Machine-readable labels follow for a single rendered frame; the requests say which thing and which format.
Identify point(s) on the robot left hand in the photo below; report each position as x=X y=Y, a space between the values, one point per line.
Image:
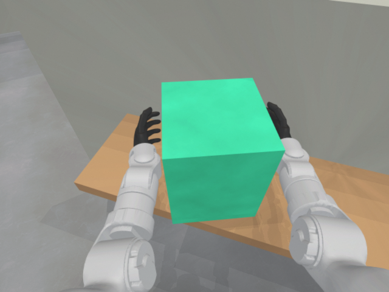
x=141 y=134

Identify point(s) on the carton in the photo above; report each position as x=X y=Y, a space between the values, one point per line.
x=220 y=149

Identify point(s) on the robot right hand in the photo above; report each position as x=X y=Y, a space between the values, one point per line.
x=278 y=120

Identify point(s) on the left robot upper arm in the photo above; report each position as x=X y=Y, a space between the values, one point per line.
x=119 y=265

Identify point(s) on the robot left forearm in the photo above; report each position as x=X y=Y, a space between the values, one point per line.
x=133 y=212

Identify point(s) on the right robot upper arm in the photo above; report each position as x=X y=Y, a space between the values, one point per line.
x=333 y=251

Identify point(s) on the table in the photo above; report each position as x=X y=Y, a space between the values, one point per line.
x=363 y=195

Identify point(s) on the robot right forearm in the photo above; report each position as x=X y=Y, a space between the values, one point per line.
x=301 y=186

